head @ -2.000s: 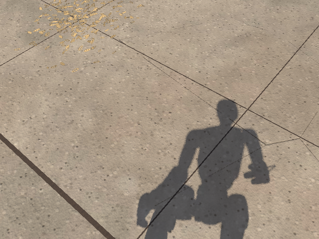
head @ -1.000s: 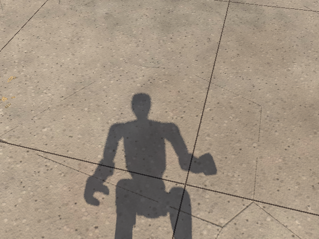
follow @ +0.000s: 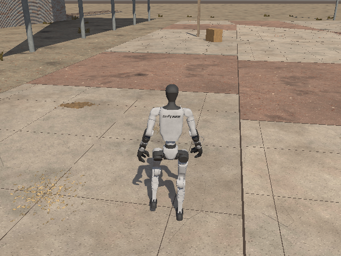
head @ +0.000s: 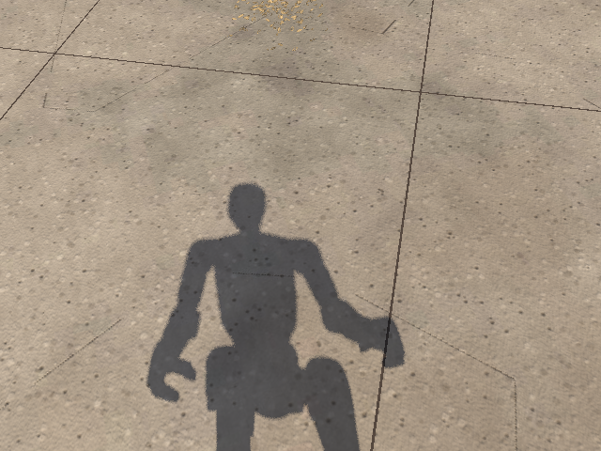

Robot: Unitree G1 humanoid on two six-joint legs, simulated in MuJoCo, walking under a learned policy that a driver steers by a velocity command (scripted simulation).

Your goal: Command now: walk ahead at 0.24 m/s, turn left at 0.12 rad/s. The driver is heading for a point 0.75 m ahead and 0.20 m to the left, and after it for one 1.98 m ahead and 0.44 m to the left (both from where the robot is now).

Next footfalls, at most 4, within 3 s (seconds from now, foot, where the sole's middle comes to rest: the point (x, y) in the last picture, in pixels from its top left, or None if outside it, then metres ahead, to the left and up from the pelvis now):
0.20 left None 0.23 0.13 -0.78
0.62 right None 0.24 -0.10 -0.78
0.96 left None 0.11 0.14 -0.78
1.32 right None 0.27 -0.07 -0.78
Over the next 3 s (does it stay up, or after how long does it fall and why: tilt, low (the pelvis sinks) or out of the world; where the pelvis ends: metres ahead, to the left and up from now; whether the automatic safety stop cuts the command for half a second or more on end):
stays up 1.07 0.31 -0.01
